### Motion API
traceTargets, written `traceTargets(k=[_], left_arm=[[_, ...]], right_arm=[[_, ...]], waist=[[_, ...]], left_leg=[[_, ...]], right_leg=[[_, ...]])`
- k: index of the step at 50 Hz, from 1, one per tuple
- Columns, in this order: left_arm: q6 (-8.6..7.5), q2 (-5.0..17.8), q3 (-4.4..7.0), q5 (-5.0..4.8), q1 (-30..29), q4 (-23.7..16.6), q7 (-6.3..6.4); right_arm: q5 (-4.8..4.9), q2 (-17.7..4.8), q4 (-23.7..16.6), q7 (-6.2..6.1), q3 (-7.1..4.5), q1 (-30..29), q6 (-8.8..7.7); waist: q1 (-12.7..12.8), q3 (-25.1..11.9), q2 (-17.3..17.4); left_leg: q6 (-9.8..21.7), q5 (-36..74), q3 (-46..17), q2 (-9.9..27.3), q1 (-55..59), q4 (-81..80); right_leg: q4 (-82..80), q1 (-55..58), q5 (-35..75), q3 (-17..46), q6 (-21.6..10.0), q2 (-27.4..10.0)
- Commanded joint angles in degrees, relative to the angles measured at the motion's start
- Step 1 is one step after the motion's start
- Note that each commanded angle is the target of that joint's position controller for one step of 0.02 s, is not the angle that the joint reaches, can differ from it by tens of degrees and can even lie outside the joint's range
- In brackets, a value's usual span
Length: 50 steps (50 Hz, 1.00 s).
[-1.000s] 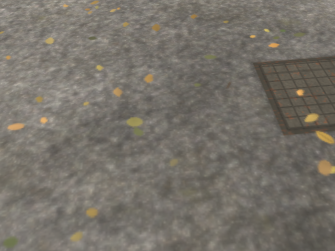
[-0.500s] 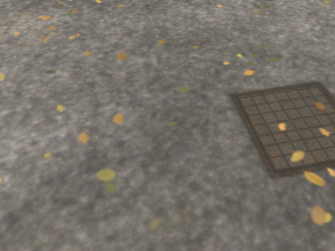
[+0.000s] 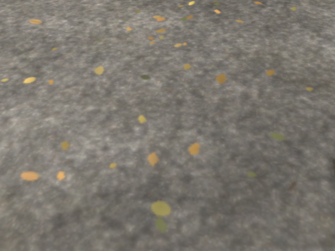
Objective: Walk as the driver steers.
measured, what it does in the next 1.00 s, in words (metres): walks ahead: left foot, then right foot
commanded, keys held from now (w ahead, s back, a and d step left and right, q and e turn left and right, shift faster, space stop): w+q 0.30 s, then w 0.18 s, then w+e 0.44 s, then e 0.08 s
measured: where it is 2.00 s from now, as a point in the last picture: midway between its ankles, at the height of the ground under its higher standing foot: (158, 197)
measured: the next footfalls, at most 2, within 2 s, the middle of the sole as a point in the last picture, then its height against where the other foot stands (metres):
left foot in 0.22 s outside the picture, level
right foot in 0.80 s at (178, 215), level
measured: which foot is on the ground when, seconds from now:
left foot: up 0.00-0.20, down 0.22-0.82, up 0.84-1.00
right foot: down 0.00-0.24, up 0.26-0.78, down 0.80-1.00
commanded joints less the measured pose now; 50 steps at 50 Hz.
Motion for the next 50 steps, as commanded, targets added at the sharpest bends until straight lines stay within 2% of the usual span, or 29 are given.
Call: traceTargets(k=[1,4,7,9,10,11,12,13,14,15,16,17,18,21,24,29,34,37,38,39,40,41,42,43,44,45,46,47,50], left_arm=[[-0.50,9.1,1.84,-0.32,-3.5,-4.2,0.66],[0.38,10.3,2.24,-1.01,-0.7,-3.6,0.82],[1.53,11.6,2.69,-1.81,0.0,-3.4,0.78],[2.30,13.5,3.16,-2.20,-1.1,-4.0,0.99],[2.85,14.1,3.24,-2.42,-2.0,-4.3,1.09],[2.95,13.3,2.81,-2.29,-2.0,-4.7,1.22],[2.32,7.3,0.95,0.50,-0.3,-6.5,0.96],[-0.12,3.8,-0.56,-0.39,2.1,-10.0,0.19],[-2.02,9.2,0.55,-2.98,-6.4,-11.2,-0.40],[-2.77,9.3,0.56,-3.77,-8.6,-12.1,-0.57],[-2.73,8.8,0.52,-2.62,-7.3,-10.5,-0.04],[-2.11,9.4,1.04,-1.45,-5.8,-9.5,0.24],[-1.16,9.4,1.23,-1.24,-4.4,-9.1,0.04],[0.60,7.2,0.88,-0.37,-5.1,-9.5,0.05],[0.81,6.1,0.41,-0.25,-10.9,-11.4,0.05],[0.25,4.7,-0.57,-1.61,-17.2,-12.6,-1.46],[-0.19,4.8,-1.16,-2.16,-21.7,-15.4,-3.56],[-0.23,6.0,-0.73,-2.02,-18.5,-15.8,-4.56],[0.03,7.6,0.02,-1.82,-14.8,-15.1,-4.44],[0.24,9.8,1.24,-1.66,-7.4,-13.5,-4.14],[0.58,12.7,2.47,-1.46,1.2,-12.2,-3.48],[0.68,18.4,3.86,-1.04,6.6,-12.2,-3.01],[0.85,14.5,2.69,-1.85,7.8,-11.4,-3.01],[1.17,11.8,1.96,-1.88,5.3,-11.9,-2.65],[1.40,10.5,1.55,-1.77,1.5,-13.1,-2.39],[1.58,9.4,1.11,-1.56,-1.8,-14.0,-2.34],[1.56,8.4,0.61,-1.01,-3.8,-15.0,-2.18],[1.67,8.7,0.60,-0.68,-5.4,-16.0,-2.02],[1.67,11.2,1.43,-0.57,-5.7,-16.5,-1.13]], right_arm=[[-0.29,-0.1,-4.6,1.17,0.64,-3.4,-0.51],[-0.27,0.1,-7.2,2.25,1.10,-8.9,-0.48],[-0.10,-0.9,-9.4,3.19,0.84,-10.8,-0.30],[-0.09,-3.2,-9.4,3.30,-0.38,-6.8,-0.02],[0.11,-5.4,-7.8,3.18,-1.69,0.2,0.04],[0.18,-9.2,-5.0,2.33,-3.85,10.1,0.27],[0.25,-14.9,-3.7,1.00,-5.22,15.1,0.73],[-0.36,-17.7,-6.2,1.48,-4.86,12.9,-0.32],[-0.79,-12.3,-6.0,2.11,-3.30,14.0,-1.07],[-0.79,-10.0,-5.6,2.15,-2.62,11.8,-1.75],[-0.59,-7.6,-6.4,2.05,-1.83,7.1,-2.05],[-0.90,-5.4,-7.2,1.83,-1.08,3.3,-2.11],[-1.56,-4.5,-7.8,1.59,-0.65,1.7,-2.19],[-1.39,-5.7,-6.4,0.86,-0.81,3.6,-2.96],[-1.18,-6.3,-4.8,-0.16,-0.79,6.7,-2.97],[-1.51,-6.7,-2.6,-0.60,-0.39,9.5,-3.14],[-1.70,-7.2,0.2,-0.80,-0.55,12.1,-2.41],[-1.72,-8.6,-0.2,-1.43,-0.82,10.2,-1.62],[-1.79,-9.4,-0.5,-1.71,-0.95,9.6,-1.30],[-1.72,-9.7,-1.0,-1.98,-0.84,8.2,-0.80],[-1.92,-9.4,-2.0,-2.37,-0.44,7.8,-0.94],[-2.86,-3.2,-4.1,-1.57,1.53,13.8,-2.37],[-2.48,-3.8,-3.6,-0.53,2.08,12.7,-4.34],[-0.24,-7.1,-5.4,0.41,1.30,7.5,-5.72],[0.12,-7.2,-6.6,0.58,1.55,3.7,-6.43],[-0.99,-7.0,-6.9,0.31,1.32,2.0,-6.51],[-1.93,-7.3,-7.0,-0.03,0.82,2.4,-5.97],[-2.26,-7.0,-7.3,-0.30,0.68,3.3,-5.22],[-2.84,-4.8,-8.0,-1.41,1.12,4.5,-3.53]], waist=[[-0.8,2.5,-5.6],[1.1,4.4,-5.2],[0.3,4.4,-6.3],[-3.1,0.5,-8.5],[-7.3,-3.3,-8.3],[-12.1,-8.5,-6.2],[-10.7,-12.2,6.8],[-6.1,-21.7,13.2],[-10.3,-18.8,3.3],[-8.9,-11.6,2.5],[-5.9,-7.8,-2.8],[-3.6,-5.7,-2.3],[-2.2,-5.1,-0.8],[-1.7,-3.9,-0.8],[-3.8,-1.6,-0.2],[-7.2,1.4,1.2],[-8.7,4.0,0.0],[-6.1,0.7,1.9],[-4.1,-2.6,3.1],[0.1,-6.8,2.5],[4.2,-11.9,0.1],[1.5,-19.9,-13.5],[2.6,-24.4,-14.7],[3.4,-16.3,-11.1],[2.2,-9.9,-5.6],[-0.1,-5.0,-1.5],[-2.2,-3.1,-1.7],[-3.7,-2.0,-3.5],[-5.3,-2.2,-4.8]], left_leg=[[0.1,6.6,1.3,0.9,-0.9,-8.0],[1.0,5.7,4.2,0.0,-1.3,-13.5],[3.2,-0.3,6.9,-1.9,0.8,-16.8],[5.5,-5.9,10.4,-6.0,9.5,-17.2],[7.2,-5.6,11.9,-8.9,18.8,-19.6],[9.5,-2.1,10.5,-10.8,34.6,-22.8],[13.2,1.9,-9.1,1.9,50.4,-23.0],[24.9,-12.6,-43.2,12.8,63.6,-34.4],[21.3,-12.7,-40.9,12.3,62.0,-39.3],[19.1,-8.6,-32.3,10.5,55.6,-38.9],[16.8,-2.7,-24.7,8.1,46.4,-38.6],[15.5,3.2,-19.0,6.1,38.9,-39.0],[14.9,6.2,-16.3,4.8,34.3,-40.4],[15.2,14.4,-10.7,3.1,29.9,-43.2],[13.5,16.2,-7.0,1.7,31.3,-44.2],[10.2,8.5,-2.6,2.1,34.9,-46.2],[9.7,14.7,-0.3,6.4,46.1,-43.3],[7.8,36.2,2.8,6.7,48.9,-36.3],[7.0,47.0,3.7,6.2,49.3,-31.0],[5.6,53.0,5.9,4.3,47.2,-21.0],[3.5,43.4,7.1,2.8,36.4,-6.9],[-1.2,6.0,7.0,-7.5,12.0,17.4],[-1.3,-25.5,-1.9,-11.9,0.6,25.4],[-0.2,-22.4,-4.5,-7.9,-5.3,26.6],[0.5,-17.8,-3.4,-5.2,-5.1,22.4],[0.2,-15.4,-2.3,-3.4,-2.7,16.8],[-0.4,-13.8,-2.1,-1.9,1.2,13.0],[-1.4,-13.6,-1.6,-1.7,3.9,11.1],[-4.7,-10.8,1.0,-3.2,8.2,2.2]], right_leg=[[-7.4,0.1,15.0,4.9,-7.8,-16.0],[-6.3,4.2,15.7,2.2,-7.2,-17.2],[-1.9,8.6,24.4,-0.2,-5.8,-18.5],[7.1,9.4,43.9,-2.1,-4.7,-18.4],[16.9,7.9,50.2,-3.4,-3.7,-17.1],[30.6,0.1,45.3,-4.4,-1.4,-14.8],[50.1,-18.1,4.0,-3.8,1.3,-10.4],[65.5,-36.9,-24.4,9.0,3.2,0.6],[67.9,-43.5,-20.5,15.8,1.8,-1.9],[64.6,-45.8,-15.1,15.0,0.4,-4.0],[59.9,-41.8,-10.3,15.0,0.2,-7.0],[55.2,-36.9,-7.5,15.0,0.6,-9.0],[53.4,-33.0,-5.7,15.2,0.9,-10.0],[47.2,-31.4,-0.7,13.6,2.8,-9.6],[36.6,-35.0,8.9,13.0,3.9,-8.8],[22.1,-34.4,22.5,11.3,1.9,-6.9],[17.3,-40.0,15.7,11.1,-1.2,-4.9],[16.6,-33.2,8.4,8.1,-3.9,-1.2],[17.3,-27.5,6.1,6.3,-4.9,1.1],[15.4,-17.5,7.3,4.9,-6.5,3.5],[15.4,-1.5,10.7,12.1,-9.3,-0.8],[14.4,21.3,6.9,40.6,-20.3,-16.0],[5.3,28.8,1.2,57.6,-23.2,-19.9],[3.9,23.7,-3.7,50.0,-19.7,-18.1],[2.8,14.4,-2.4,43.0,-17.5,-15.9],[1.4,5.1,2.4,38.3,-16.3,-13.8],[-0.2,-1.2,7.2,35.1,-15.8,-12.1],[-1.0,-5.7,14.4,33.4,-16.0,-11.0],[0.7,-13.3,37.8,25.0,-15.6,-8.2]])
Velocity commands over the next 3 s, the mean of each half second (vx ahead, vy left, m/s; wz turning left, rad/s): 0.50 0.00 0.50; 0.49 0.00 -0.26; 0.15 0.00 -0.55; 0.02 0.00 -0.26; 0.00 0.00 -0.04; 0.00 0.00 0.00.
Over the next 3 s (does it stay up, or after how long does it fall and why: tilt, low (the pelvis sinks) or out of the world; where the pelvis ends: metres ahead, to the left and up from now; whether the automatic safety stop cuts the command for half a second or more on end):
stays up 0.72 0.11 -0.01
